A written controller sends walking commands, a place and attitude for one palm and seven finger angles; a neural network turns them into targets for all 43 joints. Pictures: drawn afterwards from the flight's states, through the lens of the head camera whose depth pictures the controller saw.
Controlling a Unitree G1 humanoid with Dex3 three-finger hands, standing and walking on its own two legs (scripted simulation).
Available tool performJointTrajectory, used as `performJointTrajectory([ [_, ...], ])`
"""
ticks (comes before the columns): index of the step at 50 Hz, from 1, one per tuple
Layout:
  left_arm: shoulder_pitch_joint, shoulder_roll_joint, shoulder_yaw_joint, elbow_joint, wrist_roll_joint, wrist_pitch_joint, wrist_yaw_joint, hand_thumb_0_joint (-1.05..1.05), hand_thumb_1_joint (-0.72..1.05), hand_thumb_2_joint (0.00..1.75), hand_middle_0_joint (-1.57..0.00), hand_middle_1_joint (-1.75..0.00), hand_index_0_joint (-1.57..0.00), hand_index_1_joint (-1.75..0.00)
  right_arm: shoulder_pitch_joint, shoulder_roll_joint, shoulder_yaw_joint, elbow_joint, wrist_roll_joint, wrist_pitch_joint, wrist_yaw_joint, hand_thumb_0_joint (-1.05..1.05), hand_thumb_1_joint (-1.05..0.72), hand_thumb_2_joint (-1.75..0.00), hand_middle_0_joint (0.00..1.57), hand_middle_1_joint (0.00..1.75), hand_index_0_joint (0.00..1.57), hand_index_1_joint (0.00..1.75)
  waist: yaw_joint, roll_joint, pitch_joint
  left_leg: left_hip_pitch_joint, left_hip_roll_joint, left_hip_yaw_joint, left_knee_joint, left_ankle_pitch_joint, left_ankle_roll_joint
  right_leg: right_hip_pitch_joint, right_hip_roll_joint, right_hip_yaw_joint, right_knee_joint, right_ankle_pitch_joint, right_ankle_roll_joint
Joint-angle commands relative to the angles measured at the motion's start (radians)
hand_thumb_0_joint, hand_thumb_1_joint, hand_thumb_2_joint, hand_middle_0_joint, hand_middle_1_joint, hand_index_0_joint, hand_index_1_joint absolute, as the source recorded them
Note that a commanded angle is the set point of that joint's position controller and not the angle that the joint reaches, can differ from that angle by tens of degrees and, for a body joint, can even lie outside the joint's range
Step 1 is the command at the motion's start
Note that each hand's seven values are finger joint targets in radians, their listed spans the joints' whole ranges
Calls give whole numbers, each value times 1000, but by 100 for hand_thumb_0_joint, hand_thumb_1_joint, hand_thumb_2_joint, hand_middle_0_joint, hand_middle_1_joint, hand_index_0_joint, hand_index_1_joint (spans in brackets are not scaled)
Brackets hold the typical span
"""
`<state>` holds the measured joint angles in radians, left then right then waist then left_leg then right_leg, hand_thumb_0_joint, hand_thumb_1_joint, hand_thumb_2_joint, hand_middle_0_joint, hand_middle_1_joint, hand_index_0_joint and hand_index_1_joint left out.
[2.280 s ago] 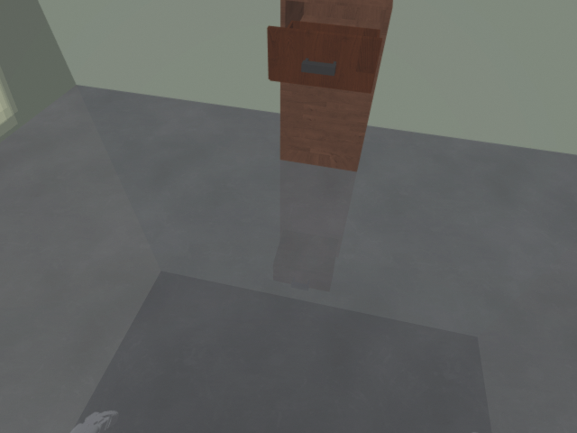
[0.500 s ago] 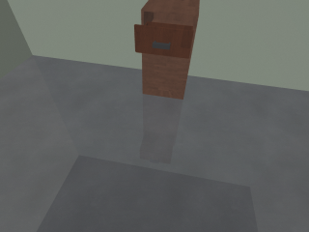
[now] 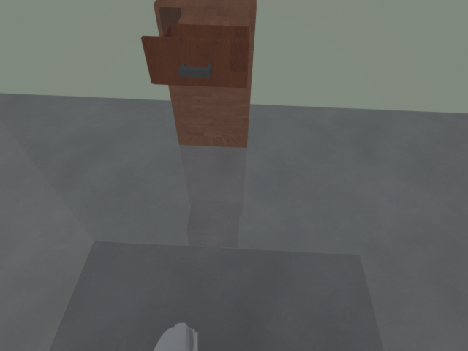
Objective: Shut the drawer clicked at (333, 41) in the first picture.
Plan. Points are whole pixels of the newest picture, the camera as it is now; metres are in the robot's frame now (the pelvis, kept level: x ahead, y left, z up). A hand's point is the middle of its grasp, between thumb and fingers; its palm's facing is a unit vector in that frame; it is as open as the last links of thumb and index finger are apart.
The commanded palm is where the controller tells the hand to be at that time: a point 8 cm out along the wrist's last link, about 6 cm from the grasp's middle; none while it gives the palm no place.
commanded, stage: walk to a spot facing it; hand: left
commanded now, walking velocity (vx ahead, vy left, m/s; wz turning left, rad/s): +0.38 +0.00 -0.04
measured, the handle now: (196, 68) +1.03 +0.20 -0.06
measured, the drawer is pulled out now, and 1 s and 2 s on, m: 0.30 0.30 0.30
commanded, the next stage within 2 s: turn to face it in 0.70 s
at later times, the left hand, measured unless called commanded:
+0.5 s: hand (135, 272) +0.31 +0.25 -0.17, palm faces -0.03 -0.99 -0.15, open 7.3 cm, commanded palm none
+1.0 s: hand (189, 188) +0.56 +0.16 -0.17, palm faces -0.21 -0.96 -0.21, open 7.2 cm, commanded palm none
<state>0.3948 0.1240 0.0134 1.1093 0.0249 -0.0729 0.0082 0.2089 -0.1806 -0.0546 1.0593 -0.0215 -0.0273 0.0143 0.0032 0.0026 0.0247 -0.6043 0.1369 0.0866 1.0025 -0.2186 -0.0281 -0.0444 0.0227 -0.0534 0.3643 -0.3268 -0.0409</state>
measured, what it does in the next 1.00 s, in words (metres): walks ahead: left foot, then right foot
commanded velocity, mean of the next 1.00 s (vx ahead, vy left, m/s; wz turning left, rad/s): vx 0.26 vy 0.00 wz -0.16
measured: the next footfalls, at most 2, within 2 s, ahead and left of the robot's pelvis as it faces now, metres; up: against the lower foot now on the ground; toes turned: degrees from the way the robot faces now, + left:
left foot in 0.18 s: +0.25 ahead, +0.14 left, +0.00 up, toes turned +8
right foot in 0.78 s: +0.48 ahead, -0.11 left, +0.00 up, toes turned -21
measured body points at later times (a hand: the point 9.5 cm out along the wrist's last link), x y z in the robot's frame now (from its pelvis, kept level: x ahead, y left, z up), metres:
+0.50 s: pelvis +0.23 +0.07 +0.00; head +0.24 +0.10 +0.45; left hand +0.31 +0.30 -0.16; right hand +0.20 -0.17 -0.14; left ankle +0.21 +0.13 -0.74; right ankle +0.29 -0.10 -0.65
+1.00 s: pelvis +0.44 +0.00 -0.01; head +0.46 +0.00 +0.44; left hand +0.57 +0.21 -0.15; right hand +0.39 -0.22 -0.16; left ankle +0.47 +0.13 -0.68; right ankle +0.44 -0.09 -0.74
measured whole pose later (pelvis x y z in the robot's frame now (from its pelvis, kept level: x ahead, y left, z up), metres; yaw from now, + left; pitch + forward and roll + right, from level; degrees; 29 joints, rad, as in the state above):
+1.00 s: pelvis +0.44 +0.00 -0.01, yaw -12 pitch -1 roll -2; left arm 0.18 0.17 0.04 1.03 0.02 -0.05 0.03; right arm 0.28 -0.15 -0.04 1.06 -0.02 -0.02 -0.03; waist -0.05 0.03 0.05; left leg -0.50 0.13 0.05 1.08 -0.35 -0.03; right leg -0.24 0.01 -0.17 0.47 -0.22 -0.05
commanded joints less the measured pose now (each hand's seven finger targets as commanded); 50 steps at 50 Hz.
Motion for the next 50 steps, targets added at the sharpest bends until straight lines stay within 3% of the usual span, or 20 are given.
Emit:
performJointTrajectory([
  [1,91,162,39,-12,-2,-16,16,0,90,90,-20,-30,-20,-30,-97,-15,3,-93,8,-23,21,0,-90,-90,20,30,20,30,23,-139,118,-5,-20,39,-204,83,9,-45,-217,107,-164,430,-102],
  [4,95,168,45,-6,-1,-13,20,0,90,90,-20,-30,-20,-30,-130,-23,3,-112,10,-34,19,0,-90,-90,20,30,20,30,23,-132,115,100,-53,50,-312,64,40,-18,-235,102,-121,556,-91],
  [5,84,180,50,-9,-1,-13,19,0,90,90,-20,-30,-20,-30,-91,-37,-1,-104,10,-38,14,0,-90,-90,20,30,20,30,0,-118,91,168,-74,64,-338,47,53,-9,-239,92,-65,652,-91],
  [7,63,188,55,-16,-4,-12,19,0,90,90,-20,-30,-20,-30,167,-94,-19,-30,-3,-46,-4,0,-90,-90,20,30,20,30,-113,-61,-57,496,-103,47,-440,77,85,-68,-190,41,262,720,-54],
  [8,97,146,56,-28,-13,-11,12,0,90,90,-20,-30,-20,-30,315,-193,-41,4,-16,-50,-17,0,-90,-90,20,30,20,30,-157,118,-197,748,73,-173,-482,98,141,-234,-101,-14,536,430,-14],
  [9,139,91,46,-50,-25,-8,-2,0,90,90,-20,-30,-20,-30,390,-285,-62,20,-16,-49,-23,0,-90,-90,20,30,20,30,-138,360,-275,888,332,-580,-649,118,243,-474,40,-20,900,-233,13],
  [10,74,121,51,-68,-15,-8,4,0,90,90,-20,-30,-20,-30,330,-258,-53,12,2,-37,-28,0,-90,-90,20,30,20,30,-120,220,-221,799,354,-631,-723,12,273,-533,-15,87,1026,-219,-11],
  [13,-33,89,52,-70,-1,8,-13,0,90,90,-20,-30,-20,-30,129,-95,-13,-35,-2,-56,-33,0,-90,-90,20,30,20,30,-41,56,26,455,257,-347,-781,-28,201,-570,-130,94,1028,3,8],
  [17,24,39,51,-63,11,57,-21,0,90,90,-20,-30,-20,-30,121,-36,-2,-16,3,-78,-36,0,-90,-90,20,30,20,30,29,86,41,317,157,-85,-816,98,154,-491,-142,68,900,102,34],
  [24,-153,71,56,-130,11,75,-37,0,90,90,-20,-30,-20,-30,214,-75,-2,9,9,-82,-40,0,-90,-90,20,30,20,30,-2,68,86,509,153,0,-846,223,155,-659,-163,31,659,234,63],
  [31,-359,69,46,-196,4,65,-45,0,90,90,-20,-30,-20,-30,336,-90,-2,58,-5,-65,-44,0,-90,-90,20,30,20,30,-74,92,139,658,186,77,-784,413,159,-634,-125,-61,377,160,24],
  [34,-350,67,47,-201,3,58,-45,0,90,90,-20,-30,-20,-30,338,-101,-4,63,-7,-57,-47,0,-90,-90,20,30,20,30,-55,105,122,693,191,129,-693,652,149,-546,-71,-109,306,92,-13],
  [36,-213,101,56,-169,5,46,-39,0,90,90,-20,-30,-20,-30,308,-128,-8,51,-2,-52,-48,0,-90,-90,20,30,20,30,9,107,25,701,193,161,-493,902,127,-361,-14,-138,247,64,-46],
  [37,-90,124,66,-130,11,35,-36,0,90,90,-20,-30,-20,-30,288,-136,-9,40,4,-51,-46,0,-90,-90,20,30,20,30,68,100,-56,635,155,194,-314,885,93,-164,13,-152,175,140,-58],
  [38,47,203,89,-92,13,20,-29,0,90,90,-20,-30,-20,-30,274,-122,-5,22,16,-52,-34,0,-90,-90,20,30,20,30,131,1,-156,393,124,209,-50,617,52,134,-111,-11,156,261,-111],
  [39,138,314,118,-80,1,11,-14,0,90,90,-20,-30,-20,-30,303,-55,4,-18,29,-60,-34,0,-90,-90,20,30,20,30,126,-227,-302,62,-65,180,304,-288,-13,403,-434,510,98,563,-262],
  [40,123,336,118,-82,-22,20,-3,0,90,90,-20,-30,-20,-30,216,-74,0,-38,29,-58,-42,0,-90,-90,20,30,20,30,126,-138,-301,0,-75,10,438,-380,10,371,-474,540,27,717,-314],
  [43,-74,192,69,-112,-19,16,13,0,90,90,-20,-30,-20,-30,162,-26,7,-20,13,-26,-39,0,-90,-90,20,30,20,30,25,-3,-45,71,19,-69,348,-190,16,-69,-370,236,-35,676,-203],
  [46,-167,142,46,-115,-5,4,21,0,90,90,-20,-30,-20,-30,291,21,12,29,4,16,-37,0,-90,-90,20,30,20,30,-72,-52,-33,180,10,-60,171,-137,2,-220,-302,32,-69,665,-133],
  [50,-184,126,36,-115,-7,20,16,0,90,90,-20,-30,-20,-30,226,41,25,15,9,26,-34,0,-90,-90,20,30,20,30,-58,-120,-7,258,-14,-16,-103,-64,-11,-283,-260,-45,-85,514,-108],
])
